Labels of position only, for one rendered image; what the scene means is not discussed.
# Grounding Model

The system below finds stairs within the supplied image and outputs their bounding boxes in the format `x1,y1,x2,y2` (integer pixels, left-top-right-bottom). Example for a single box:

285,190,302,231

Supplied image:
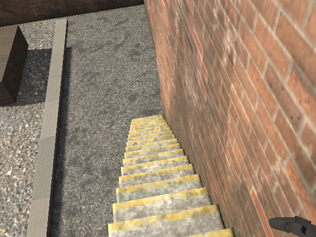
108,114,236,237

